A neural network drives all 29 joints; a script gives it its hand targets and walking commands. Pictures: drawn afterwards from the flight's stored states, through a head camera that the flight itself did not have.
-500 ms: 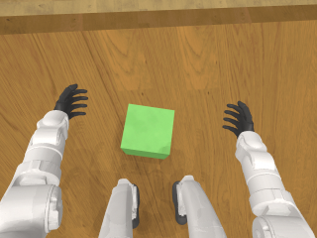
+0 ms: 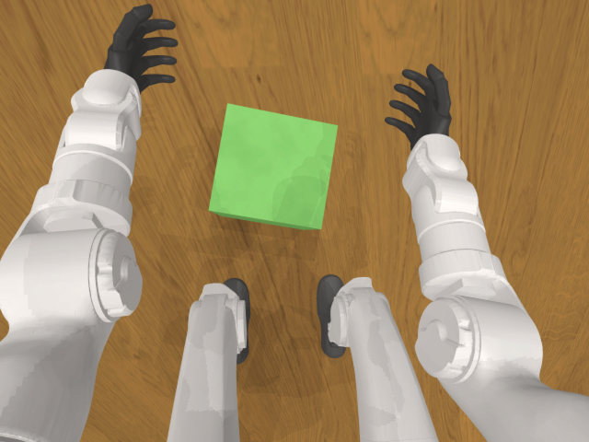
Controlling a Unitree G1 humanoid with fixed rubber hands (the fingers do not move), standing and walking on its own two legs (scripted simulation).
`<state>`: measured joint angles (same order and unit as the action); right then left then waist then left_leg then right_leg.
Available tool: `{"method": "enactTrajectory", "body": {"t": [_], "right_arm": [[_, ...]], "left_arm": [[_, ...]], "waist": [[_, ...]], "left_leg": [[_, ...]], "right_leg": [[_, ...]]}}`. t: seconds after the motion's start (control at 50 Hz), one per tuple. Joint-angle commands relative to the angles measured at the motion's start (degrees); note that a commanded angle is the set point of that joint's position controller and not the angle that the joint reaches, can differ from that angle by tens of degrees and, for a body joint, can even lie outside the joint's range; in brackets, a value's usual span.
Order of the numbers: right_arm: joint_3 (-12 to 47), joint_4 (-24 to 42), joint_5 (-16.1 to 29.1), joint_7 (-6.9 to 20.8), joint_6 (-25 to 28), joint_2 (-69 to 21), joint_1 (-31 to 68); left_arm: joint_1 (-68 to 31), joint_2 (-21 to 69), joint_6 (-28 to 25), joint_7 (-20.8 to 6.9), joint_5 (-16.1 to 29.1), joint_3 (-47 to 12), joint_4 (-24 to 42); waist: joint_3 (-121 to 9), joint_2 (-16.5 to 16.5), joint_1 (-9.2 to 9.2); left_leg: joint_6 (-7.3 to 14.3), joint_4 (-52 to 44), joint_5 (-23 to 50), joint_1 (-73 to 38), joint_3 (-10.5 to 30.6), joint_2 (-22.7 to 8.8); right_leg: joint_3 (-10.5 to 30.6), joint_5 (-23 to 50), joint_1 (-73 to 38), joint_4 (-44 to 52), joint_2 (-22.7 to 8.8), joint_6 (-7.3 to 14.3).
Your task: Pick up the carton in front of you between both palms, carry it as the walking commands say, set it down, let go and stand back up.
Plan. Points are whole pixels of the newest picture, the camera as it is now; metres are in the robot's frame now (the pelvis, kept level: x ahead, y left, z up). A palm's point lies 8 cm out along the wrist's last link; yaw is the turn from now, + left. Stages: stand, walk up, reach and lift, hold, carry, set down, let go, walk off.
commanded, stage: reach and lift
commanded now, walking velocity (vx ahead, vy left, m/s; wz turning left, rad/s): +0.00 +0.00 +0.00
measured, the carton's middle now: (271, 177) +0.47 +0.01 -0.47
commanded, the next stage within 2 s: none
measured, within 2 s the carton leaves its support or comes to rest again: leaves its support in 1.52 s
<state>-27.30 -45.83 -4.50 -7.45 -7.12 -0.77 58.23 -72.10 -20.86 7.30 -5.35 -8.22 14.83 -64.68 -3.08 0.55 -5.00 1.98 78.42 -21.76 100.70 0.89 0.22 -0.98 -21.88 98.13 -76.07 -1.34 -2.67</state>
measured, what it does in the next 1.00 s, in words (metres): lowers itself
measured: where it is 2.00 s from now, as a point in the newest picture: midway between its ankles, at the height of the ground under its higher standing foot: (285, 333)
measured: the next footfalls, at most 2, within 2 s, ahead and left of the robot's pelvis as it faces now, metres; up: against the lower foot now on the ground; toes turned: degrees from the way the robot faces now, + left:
none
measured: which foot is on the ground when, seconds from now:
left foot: down 0.00-1.00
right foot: down 0.00-1.00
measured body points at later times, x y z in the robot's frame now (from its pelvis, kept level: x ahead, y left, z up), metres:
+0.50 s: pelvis -0.04 -0.02 -0.19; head +0.31 +0.02 +0.09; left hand +0.50 +0.20 -0.37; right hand +0.46 -0.18 -0.35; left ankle +0.09 +0.10 -0.56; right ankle +0.09 -0.15 -0.56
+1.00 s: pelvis -0.03 -0.01 -0.22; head +0.32 +0.03 +0.05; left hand +0.51 +0.17 -0.41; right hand +0.48 -0.18 -0.39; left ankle +0.09 +0.10 -0.56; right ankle +0.09 -0.15 -0.56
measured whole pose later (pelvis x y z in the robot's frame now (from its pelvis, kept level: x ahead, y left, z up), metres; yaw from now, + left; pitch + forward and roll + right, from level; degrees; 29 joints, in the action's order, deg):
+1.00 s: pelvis -0.03 -0.01 -0.22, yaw -2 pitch +37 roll -4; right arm -5.0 -63.9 19.7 -10.6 2.2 11.5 72.4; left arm -78.6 -25.2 -1.2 2.8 12.8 -5.6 -69.8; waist 15.6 4.6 -2.6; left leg 1.8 125.2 -31.0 131.2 1.5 -1.7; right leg 0.7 -30.9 129.0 -123.0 2.8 -4.4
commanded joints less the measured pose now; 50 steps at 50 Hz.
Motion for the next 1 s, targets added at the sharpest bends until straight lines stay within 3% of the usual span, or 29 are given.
{"method": "enactTrajectory", "body": {"t": [0.0, 0.02, 0.04, 0.14, 0.16, 0.18, 0.2, 0.22, 0.28, 0.34, 0.36, 0.38, 0.4, 0.54, 0.62, 0.66, 0.68, 0.7, 0.72, 0.78, 0.8, 0.82, 0.84, 0.86, 0.9, 0.92, 0.94, 0.96, 0.98], "right_arm": [[0.1, 4.2, 0.4, -0.5, 4.8, 5.8, 4.2], [-0.1, 5.1, 1.7, -0.6, 5.0, 6.0, 1.1], [4.6, 4.6, 4.5, -0.9, 5.4, 5.9, 2.2], [11.9, 11.0, 12.7, -3.2, 6.9, 8.1, 6.4], [11.7, 8.2, 12.9, -3.6, 7.2, 10.7, 5.0], [13.1, 5.9, 13.6, -3.9, 6.6, 11.5, 5.6], [14.4, 5.1, 15.0, -3.9, 6.7, 10.9, 5.6], [15.0, 5.6, 17.0, -4.1, 6.6, 13.3, 8.5], [19.0, 6.7, 19.7, -4.7, 6.7, 9.1, 6.9], [14.9, 1.8, 17.7, -5.4, 6.2, 15.3, 12.3], [17.7, 3.3, 21.0, -5.3, 5.9, 12.5, 15.4], [12.8, 0.7, 16.1, -5.6, 6.0, 16.2, 14.0], [16.7, 0.4, 18.3, -5.7, 5.6, 13.9, 17.2], [18.3, -16.6, 22.0, -3.8, 5.5, 14.2, 24.1], [18.6, -13.8, 21.1, -3.5, 7.7, 16.2, 30.2], [19.2, -15.4, 22.7, -3.8, 8.2, 15.7, 28.4], [20.2, -16.2, 24.3, -3.4, 8.2, 15.7, 28.9], [19.5, -16.3, 23.8, -3.2, 8.6, 14.8, 27.5], [21.1, -16.7, 24.7, -3.0, 8.5, 14.7, 26.0], [21.3, -16.2, 24.1, -2.9, 9.8, 15.9, 25.0], [22.7, -15.8, 25.0, -2.9, 9.9, 13.6, 20.5], [22.5, -15.0, 26.4, -2.8, 10.4, 13.6, 22.0], [22.9, -12.7, 25.8, -3.0, 10.3, 14.0, 21.7], [20.8, -9.9, 23.5, -3.8, 11.0, 17.0, 22.8], [24.2, -12.4, 25.6, -3.3, 10.6, 11.4, 21.3], [21.3, -14.9, 24.1, -3.0, 10.5, 12.3, 18.2], [19.9, -13.1, 22.4, -3.4, 10.2, 14.6, 19.8], [22.5, -13.2, 23.6, -3.6, 10.5, 12.1, 17.7], [20.1, -12.9, 23.1, -3.6, 11.5, 15.9, 22.0]], "left_arm": [[-8.9, -3.4, -3.1, 2.5, 1.7, -0.5, 5.0], [-7.2, -3.9, -3.9, 3.3, 1.7, -1.2, 7.5], [-8.1, -5.5, -4.1, 3.6, 3.7, -0.9, 5.3], [-11.6, -7.7, -6.3, 6.0, 11.4, -9.2, 14.9], [-11.1, -9.6, -6.2, 6.6, 12.9, -10.4, 11.2], [-9.0, -9.0, -5.7, 6.6, 14.0, -10.4, 10.0], [-12.6, -9.9, -5.5, 6.6, 14.5, -12.2, 10.5], [-12.5, -10.4, -5.4, 6.9, 15.7, -11.6, 10.1], [-11.8, -11.2, -6.2, 6.8, 18.1, -13.5, 11.9], [-15.1, -12.6, -6.2, 6.5, 19.3, -13.8, 7.2], [-20.0, -14.6, -6.1, 7.1, 19.1, -15.3, 8.7], [-18.4, -15.4, -5.7, 7.2, 18.4, -13.4, 6.7], [-19.7, -13.3, -5.3, 6.8, 19.9, -15.8, 4.9], [-28.7, -16.4, -6.3, 5.8, 21.7, -19.4, -6.1], [-31.7, -14.3, -7.4, 5.9, 22.7, -21.1, -4.1], [-32.3, -15.7, -7.6, 6.5, 22.1, -21.4, -2.4], [-30.7, -16.3, -8.0, 6.8, 21.5, -19.8, -5.5], [-30.8, -15.2, -8.3, 7.4, 22.2, -21.1, -3.1], [-28.9, -14.8, -8.7, 7.3, 20.1, -19.8, -4.5], [-25.2, -11.8, -9.1, 8.0, 22.4, -20.1, -3.3], [-25.9, -12.0, -9.4, 8.1, 20.7, -20.3, -1.1], [-26.1, -9.4, -9.5, 8.2, 22.7, -22.2, -0.9], [-23.4, -10.1, -9.7, 8.4, 22.7, -20.2, -2.2], [-22.7, -9.3, -9.8, 8.5, 21.9, -19.1, 1.1], [-21.6, -8.5, -10.1, 8.2, 21.7, -19.9, 1.5], [-20.9, -5.5, -9.4, 8.1, 20.9, -20.6, 0.8], [-22.1, -8.3, -9.3, 7.9, 19.7, -18.9, 1.6], [-20.4, -9.6, -9.9, 8.9, 19.8, -16.9, 1.8], [-21.9, -6.9, -9.4, 8.8, 22.1, -19.2, -2.6]], "waist": [[-48.6, -8.6, -0.53], [-50.5, -13.1, 0.53], [-52.3, -8.6, 1.26], [-64.2, -8.0, 1.32], [-65.4, -6.9, -1.02], [-61.2, -8.2, 2.12], [-59.4, -7.3, 0.33], [-61.4, -10.2, 3.79], [-62.9, -7.4, 3.71], [-57.1, -8.7, 0.92], [-56.7, -9.7, 3.18], [-53.5, -7.9, -0.17], [-51.6, -5.5, 1.73], [-37.0, -6.4, 2.78], [-42.3, -5.2, 1.98], [-46.5, -9.7, 1.73], [-43.8, -9.3, 4.44], [-45.9, -7.6, 3.06], [-48.8, -12.0, 6.69], [-46.4, -7.5, 3.74], [-48.7, -7.6, 5.00], [-48.2, -9.6, 2.89], [-48.4, -9.5, 5.31], [-49.0, -7.5, 3.15], [-48.7, -5.4, 5.84], [-45.5, -7.5, 1.52], [-45.7, -9.9, 3.11], [-47.5, -5.6, 4.52], [-43.4, -5.2, 2.08]], "left_leg": [[-2.8, 4.4, 22.2, -32.2, 1.2, 3.5], [-2.5, 6.9, 25.9, -33.2, 2.0, 3.9], [-2.0, 8.5, 27.4, -32.3, 2.4, 3.3], [-1.1, 17.5, 25.8, -27.5, 1.5, 3.0], [-1.4, 19.3, 24.7, -28.5, 0.7, 2.2], [-1.7, 20.6, 25.9, -27.7, 0.8, 2.4], [-1.7, 21.2, 22.5, -26.7, 1.3, 2.1], [-2.1, 22.2, 21.4, -28.1, 1.1, 1.3], [-1.2, 25.7, 20.0, -21.1, 0.6, 1.7], [-1.5, 27.3, 9.9, -16.8, 1.1, 0.6], [-1.6, 27.0, 7.1, -17.1, 0.8, -0.2], [-1.9, 27.7, 6.8, -13.4, 1.4, -0.3], [-1.1, 27.3, 1.0, -12.0, 1.7, -0.8], [-0.7, 29.9, -13.7, -2.5, 1.8, -2.3], [-1.3, 32.7, -5.0, -4.2, 2.3, -2.1], [-1.9, 34.7, 1.4, -8.9, 1.4, -2.5], [-1.4, 33.2, -0.9, -8.5, 1.1, -2.2], [-1.5, 34.4, 2.3, -10.1, 1.7, -2.1], [-1.8, 35.8, 5.8, -12.5, -0.1, -1.8], [-1.5, 35.0, 8.9, -12.1, 2.1, -1.3], [-1.3, 35.0, 8.1, -13.7, 1.4, -0.7], [-1.7, 36.0, 8.9, -12.5, 1.0, -1.3], [-1.4, 35.4, 13.2, -14.3, 1.7, -0.9], [-1.9, 36.4, 13.6, -12.8, 2.3, -0.9], [-1.5, 36.3, 14.6, -12.1, 1.6, -0.7], [-1.3, 33.4, 12.1, -12.8, 1.9, -0.6], [-1.7, 34.0, 11.2, -14.4, 2.9, -1.0], [-1.2, 35.0, 11.2, -14.5, 1.7, -0.4], [-1.7, 33.6, 7.6, -8.8, 3.0, -0.7]], "right_leg": [[-6.0, 12.8, -1.7, -5.0, 7.2, -1.7], [-5.0, 16.0, -2.5, -8.1, 6.8, -1.2], [-5.0, 16.1, -2.5, -8.7, 6.6, -1.8], [-4.9, 19.4, -7.9, -18.8, 6.4, -2.3], [-5.5, 17.6, -5.2, -19.9, 6.6, -2.6], [-4.8, 16.1, -2.2, -21.0, 5.6, -2.3], [-6.0, 13.8, 0.8, -22.0, 6.1, -2.4], [-5.0, 11.5, 1.3, -23.7, 5.0, -1.8], [-3.1, 15.6, -4.4, -26.8, 5.2, -1.8], [-4.7, 7.4, 1.6, -30.0, 4.4, -1.2], [-4.3, 5.1, 1.2, -30.5, 4.5, -1.1], [-4.5, 5.0, 2.3, -30.9, 3.8, -1.3], [-4.0, 1.2, 0.5, -31.0, 3.0, -1.1], [-2.3, -9.3, 2.2, -34.6, 2.9, -0.6], [-3.4, -1.6, 1.9, -38.2, 2.5, -1.3], [-3.3, 2.7, 1.5, -38.5, 3.5, -0.9], [-3.5, 0.8, 3.2, -38.8, 4.0, -1.3], [-3.5, 3.6, 0.4, -39.7, 3.7, -1.4], [-2.9, 5.1, 2.6, -39.8, 5.3, -1.2], [-4.4, 6.2, 4.9, -41.0, 4.4, -1.4], [-4.4, 6.3, 3.8, -40.5, 5.5, -2.1], [-4.3, 7.4, 5.1, -40.6, 5.3, -1.9], [-3.7, 8.8, 5.8, -41.3, 5.1, -1.9], [-3.5, 10.0, 5.2, -40.8, 5.4, -1.9], [-3.8, 11.8, 3.9, -40.3, 6.3, -2.4], [-5.0, 8.8, 7.7, -39.8, 6.5, -2.0], [-4.5, 6.2, 10.2, -40.2, 6.2, -2.2], [-3.7, 7.0, 6.1, -39.1, 6.5, -2.2], [-4.3, 4.7, 9.1, -39.7, 5.7, -1.8]]}}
